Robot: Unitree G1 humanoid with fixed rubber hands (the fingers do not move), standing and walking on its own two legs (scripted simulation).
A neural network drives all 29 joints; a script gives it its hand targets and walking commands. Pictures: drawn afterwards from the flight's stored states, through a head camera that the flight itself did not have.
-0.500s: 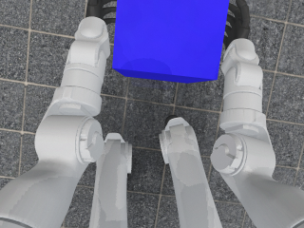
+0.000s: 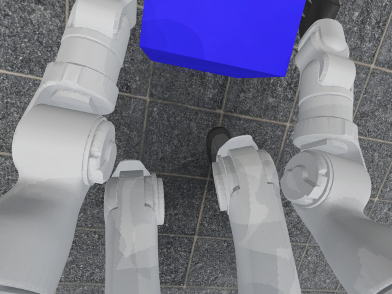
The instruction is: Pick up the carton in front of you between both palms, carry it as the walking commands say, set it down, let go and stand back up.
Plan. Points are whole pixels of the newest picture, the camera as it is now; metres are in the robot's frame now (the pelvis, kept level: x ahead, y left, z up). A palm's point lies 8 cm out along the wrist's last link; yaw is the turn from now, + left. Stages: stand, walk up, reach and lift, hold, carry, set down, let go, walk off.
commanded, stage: set down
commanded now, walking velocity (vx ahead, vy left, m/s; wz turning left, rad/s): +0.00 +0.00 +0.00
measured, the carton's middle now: (213, 8) +0.53 -0.14 -0.25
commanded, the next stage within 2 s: none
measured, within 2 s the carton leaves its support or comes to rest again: rests again in 0.44 s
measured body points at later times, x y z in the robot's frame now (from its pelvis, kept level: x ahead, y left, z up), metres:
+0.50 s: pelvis +0.00 +0.01 -0.01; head +0.38 -0.02 +0.22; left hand +0.58 +0.01 -0.21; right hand +0.47 -0.29 -0.20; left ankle +0.08 +0.12 -0.38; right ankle +0.13 -0.15 -0.38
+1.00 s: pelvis -0.01 +0.00 -0.02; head +0.37 -0.02 +0.21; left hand +0.58 +0.01 -0.22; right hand +0.47 -0.29 -0.21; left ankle +0.08 +0.11 -0.38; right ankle +0.13 -0.15 -0.38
